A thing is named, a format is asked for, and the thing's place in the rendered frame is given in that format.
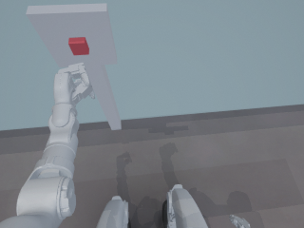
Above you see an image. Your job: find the right robot hand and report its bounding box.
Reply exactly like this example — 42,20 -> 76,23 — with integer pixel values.
229,215 -> 251,228

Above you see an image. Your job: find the left robot hand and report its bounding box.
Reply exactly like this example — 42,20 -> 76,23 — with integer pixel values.
53,63 -> 95,107

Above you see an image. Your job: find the button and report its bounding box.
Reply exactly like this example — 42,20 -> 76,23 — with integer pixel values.
68,37 -> 89,56

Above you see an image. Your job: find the robot right shin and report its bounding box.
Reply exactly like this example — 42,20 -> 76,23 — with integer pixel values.
167,184 -> 182,228

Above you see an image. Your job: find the robot left thigh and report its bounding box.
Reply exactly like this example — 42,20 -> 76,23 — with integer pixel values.
96,199 -> 129,228

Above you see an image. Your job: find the left robot forearm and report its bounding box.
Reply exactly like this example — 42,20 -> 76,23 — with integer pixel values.
16,103 -> 80,216

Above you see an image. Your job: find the left robot upper arm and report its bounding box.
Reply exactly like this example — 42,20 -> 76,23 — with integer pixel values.
0,176 -> 76,228

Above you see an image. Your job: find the panel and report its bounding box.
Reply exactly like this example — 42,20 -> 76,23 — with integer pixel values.
26,3 -> 122,130

